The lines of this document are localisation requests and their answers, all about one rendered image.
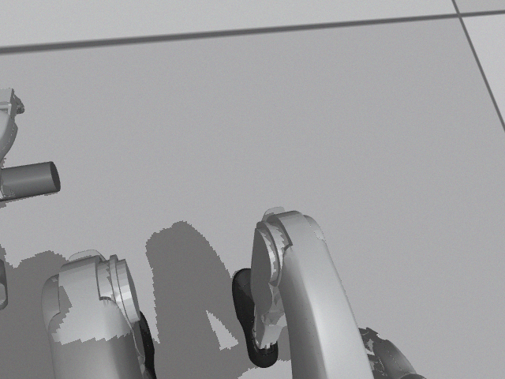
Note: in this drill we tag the left robot hand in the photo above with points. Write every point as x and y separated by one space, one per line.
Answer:
10 105

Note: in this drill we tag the right robot hand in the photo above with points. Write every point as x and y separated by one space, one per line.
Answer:
388 362

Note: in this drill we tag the left robot foot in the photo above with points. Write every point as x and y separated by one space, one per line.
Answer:
149 349

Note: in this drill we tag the can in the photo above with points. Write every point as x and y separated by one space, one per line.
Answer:
31 180

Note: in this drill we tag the right robot foot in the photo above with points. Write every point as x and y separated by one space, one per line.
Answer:
244 307

